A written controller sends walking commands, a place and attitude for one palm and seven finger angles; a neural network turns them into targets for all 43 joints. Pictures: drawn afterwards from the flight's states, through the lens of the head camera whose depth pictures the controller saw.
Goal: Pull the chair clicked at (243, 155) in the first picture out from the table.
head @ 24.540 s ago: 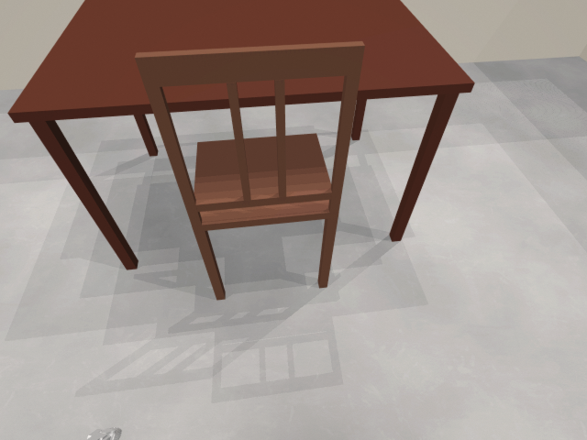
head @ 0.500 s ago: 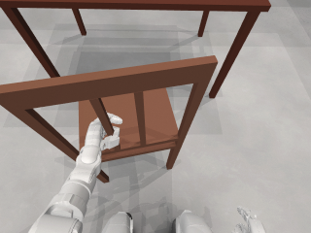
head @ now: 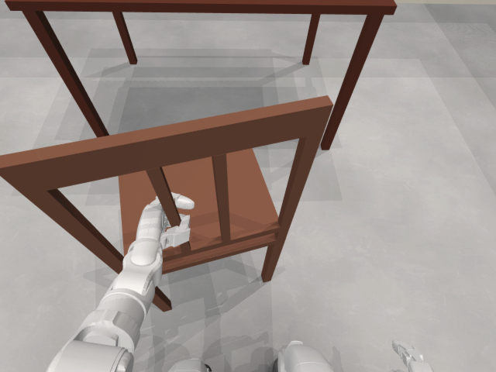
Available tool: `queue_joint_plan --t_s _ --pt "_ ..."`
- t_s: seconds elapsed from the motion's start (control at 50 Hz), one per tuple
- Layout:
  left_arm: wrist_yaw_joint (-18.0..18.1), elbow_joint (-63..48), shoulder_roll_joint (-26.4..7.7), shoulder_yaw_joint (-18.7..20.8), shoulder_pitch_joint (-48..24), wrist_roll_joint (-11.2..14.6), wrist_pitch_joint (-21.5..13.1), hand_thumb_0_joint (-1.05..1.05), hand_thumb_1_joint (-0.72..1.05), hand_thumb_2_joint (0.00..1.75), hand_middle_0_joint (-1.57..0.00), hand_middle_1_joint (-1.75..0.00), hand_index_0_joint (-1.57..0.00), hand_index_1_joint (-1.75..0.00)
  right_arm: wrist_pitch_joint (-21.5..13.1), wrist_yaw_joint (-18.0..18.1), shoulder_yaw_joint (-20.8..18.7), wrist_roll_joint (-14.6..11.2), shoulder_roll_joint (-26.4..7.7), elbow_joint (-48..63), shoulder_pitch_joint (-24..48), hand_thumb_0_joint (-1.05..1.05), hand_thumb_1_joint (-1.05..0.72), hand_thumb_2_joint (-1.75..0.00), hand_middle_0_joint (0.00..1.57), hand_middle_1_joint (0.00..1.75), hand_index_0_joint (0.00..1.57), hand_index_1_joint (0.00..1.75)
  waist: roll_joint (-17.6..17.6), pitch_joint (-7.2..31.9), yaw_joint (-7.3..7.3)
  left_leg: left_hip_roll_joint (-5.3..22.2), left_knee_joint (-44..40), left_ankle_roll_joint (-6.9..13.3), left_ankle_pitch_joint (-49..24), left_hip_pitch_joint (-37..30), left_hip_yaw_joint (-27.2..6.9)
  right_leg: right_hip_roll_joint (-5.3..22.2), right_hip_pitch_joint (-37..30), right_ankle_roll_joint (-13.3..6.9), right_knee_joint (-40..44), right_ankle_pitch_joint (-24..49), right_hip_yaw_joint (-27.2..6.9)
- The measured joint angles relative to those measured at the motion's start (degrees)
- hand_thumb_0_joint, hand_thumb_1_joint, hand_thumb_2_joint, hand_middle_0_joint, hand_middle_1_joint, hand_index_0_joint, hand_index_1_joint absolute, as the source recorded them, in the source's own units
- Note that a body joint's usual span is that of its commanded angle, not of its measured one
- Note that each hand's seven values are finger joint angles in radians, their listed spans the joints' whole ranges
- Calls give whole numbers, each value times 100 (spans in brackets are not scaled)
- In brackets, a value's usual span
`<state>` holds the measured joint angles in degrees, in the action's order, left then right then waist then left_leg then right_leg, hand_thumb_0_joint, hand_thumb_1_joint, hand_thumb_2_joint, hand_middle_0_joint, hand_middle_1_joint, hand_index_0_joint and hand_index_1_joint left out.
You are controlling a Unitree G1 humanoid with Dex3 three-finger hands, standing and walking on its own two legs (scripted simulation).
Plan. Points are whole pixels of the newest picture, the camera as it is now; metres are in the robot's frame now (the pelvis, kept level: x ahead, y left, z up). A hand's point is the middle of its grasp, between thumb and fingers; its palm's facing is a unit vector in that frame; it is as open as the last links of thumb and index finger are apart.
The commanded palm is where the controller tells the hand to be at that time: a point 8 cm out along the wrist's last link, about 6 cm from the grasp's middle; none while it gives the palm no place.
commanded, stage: stop walking, hand still on the chair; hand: left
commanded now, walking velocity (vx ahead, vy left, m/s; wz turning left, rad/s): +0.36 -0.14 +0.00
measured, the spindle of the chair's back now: (173, 216) +0.38 +0.15 -0.06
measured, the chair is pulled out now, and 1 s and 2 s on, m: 0.54 0.65 0.65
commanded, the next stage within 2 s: open the thumb and straighten the fingers in 0.84 s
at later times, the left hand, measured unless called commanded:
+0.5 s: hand (176, 286) +0.25 +0.13 -0.06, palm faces -0.01 -0.98 -0.19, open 5.4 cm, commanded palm +0.23 +0.18 -0.05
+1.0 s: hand (175, 286) +0.25 +0.13 -0.06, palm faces -0.04 -0.98 -0.18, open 5.5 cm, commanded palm +0.23 +0.18 -0.04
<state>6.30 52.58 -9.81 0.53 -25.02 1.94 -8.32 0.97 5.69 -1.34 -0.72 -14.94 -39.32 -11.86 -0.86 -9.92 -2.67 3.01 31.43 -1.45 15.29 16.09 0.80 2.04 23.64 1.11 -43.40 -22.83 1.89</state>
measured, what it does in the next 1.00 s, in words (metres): steps on the spot: right foot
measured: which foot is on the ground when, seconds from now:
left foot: down 0.00-1.00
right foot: up 0.00-0.08, down 0.10-1.00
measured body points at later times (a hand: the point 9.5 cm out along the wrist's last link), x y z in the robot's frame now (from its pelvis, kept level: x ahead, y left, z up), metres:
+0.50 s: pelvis -0.02 +0.00 +0.00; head -0.03 -0.01 +0.45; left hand +0.25 +0.18 -0.05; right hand +0.09 -0.27 -0.11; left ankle +0.01 +0.14 -0.73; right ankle -0.03 -0.14 -0.73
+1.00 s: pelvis -0.02 +0.01 +0.00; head -0.01 +0.00 +0.45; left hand +0.25 +0.18 -0.05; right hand +0.09 -0.23 -0.11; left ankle +0.01 +0.14 -0.73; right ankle -0.03 -0.14 -0.73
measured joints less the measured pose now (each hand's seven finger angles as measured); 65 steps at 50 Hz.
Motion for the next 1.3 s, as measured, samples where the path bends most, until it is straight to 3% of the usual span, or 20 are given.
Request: queue_joint_plan --t_s 0.04,0.1,0.18,0.24,0.42,0.52,0.64,0.86,0.96,1.02,1.14,1.3 --pt "-27 -221 10 -37 186 34 58 3 71 76 -18 -116 -48 -144 -24 -69 42 -38 116 69 -111 1 -90 -90 20 30 20 29 148 -12 75 147 8 -37 -73 83 -37 -119 -328 -33 221 -81 63" --pt "-104 -500 -47 -86 486 36 56 3 70 77 -20 -117 -48 -144 -35 -136 193 -90 297 56 -289 0 -90 -90 20 30 20 29 164 111 243 206 209 -130 -45 271 16 -100 -1046 -31 1340 505 46" --pt "-86 -483 83 79 811 126 14 3 69 78 -22 -114 -49 -144 -6 -136 301 -130 357 -184 -236 1 -90 -90 20 30 20 29 503 66 109 358 149 -100 -108 162 -114 -278 -1227 -105 1525 767 161" --pt "-55 -446 151 123 1117 129 23 4 69 79 -23 -113 -49 -144 43 -79 322 -133 377 -323 -301 1 -90 -90 20 30 20 30 425 260 82 232 -16 2 -165 -11 -111 -190 -1267 -121 1417 666 120" --pt "-59 -385 310 -54 1784 -15 -39 4 67 79 -23 -117 -49 -144 15 100 129 -60 56 -403 -252 1 -90 -90 20 30 20 29 355 746 52 92 -162 -61 -174 -369 24 -33 -1529 0 1423 581 -5" --pt "-75 -547 282 -259 1890 -117 -72 3 65 81 -22 -121 -49 -144 -21 131 93 -51 39 -282 -90 1 -90 -90 20 30 20 29 232 796 100 17 -247 -5 -204 -379 122 47 -1521 94 1538 660 -94" --pt "-77 -880 232 -421 1925 -188 -32 2 64 82 -21 -124 -49 -144 -82 93 205 -42 247 -63 71 1 -90 -90 20 30 20 29 123 711 160 -32 -343 69 -284 -292 208 98 -1412 163 1650 783 -175" --pt "-34 -1105 242 -453 1966 -130 83 3 65 81 -21 -124 -49 -144 -74 23 428 -7 521 -20 14 1 -90 -90 20 30 20 30 149 680 201 -23 -451 68 -357 -230 232 86 -1342 168 1768 870 -195" --pt "-33 -1105 235 -409 2014 -91 86 3 65 81 -21 -123 -49 -144 -41 39 395 -11 440 -100 -60 1 -90 -90 20 30 20 30 177 701 183 -1 -470 44 -351 -253 226 64 -1357 147 1773 856 -189" --pt "-140 -1221 145 -361 2109 -37 104 3 63 80 -22 -125 -49 -144 -46 -176 349 -152 318 -108 -141 1 -90 -90 20 30 20 30 135 897 25 -43 -309 28 -313 36 110 106 -1097 131 1539 731 -77" --pt "-421 -1842 -72 -262 2330 -26 37 2 41 68 -31 -132 -49 -144 -272 -407 150 -189 33 63 -249 1 -90 -90 20 30 20 30 131 999 -48 -7 273 -9 -60 615 -13 79 -565 77 965 441 13" --pt "-618 -2235 -132 4 2435 67 299 1 -19 37 -37 -126 -45 -131 -464 -370 46 -153 -111 256 -172 1 -90 -90 20 30 20 29 289 1119 -15 7 776 -31 206 1149 -18 82 -2 61 398 138 -11"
